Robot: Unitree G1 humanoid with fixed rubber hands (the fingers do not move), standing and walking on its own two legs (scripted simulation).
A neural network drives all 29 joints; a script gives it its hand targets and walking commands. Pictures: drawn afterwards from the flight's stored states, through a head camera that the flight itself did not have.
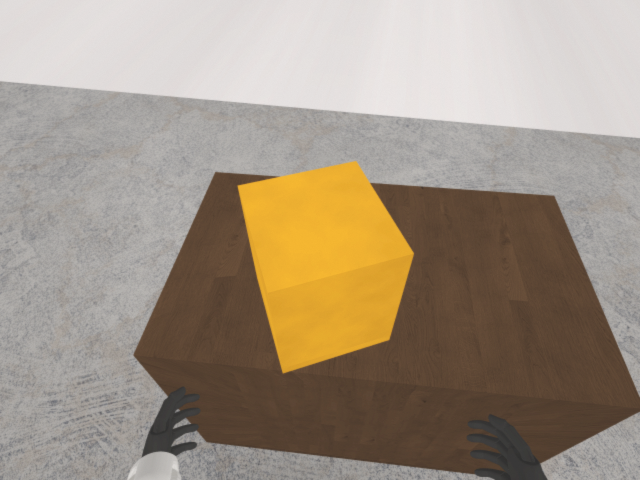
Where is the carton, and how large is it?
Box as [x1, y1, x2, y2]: [238, 161, 413, 372]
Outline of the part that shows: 356,161 238,185 256,274 283,372 387,340 389,338 413,253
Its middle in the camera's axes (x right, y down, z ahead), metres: +0.00 +0.05 +0.66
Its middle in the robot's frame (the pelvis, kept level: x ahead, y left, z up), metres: +0.44 +0.04 -0.05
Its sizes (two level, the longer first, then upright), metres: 0.210 0.200 0.250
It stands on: a pedestal, 0.58 m high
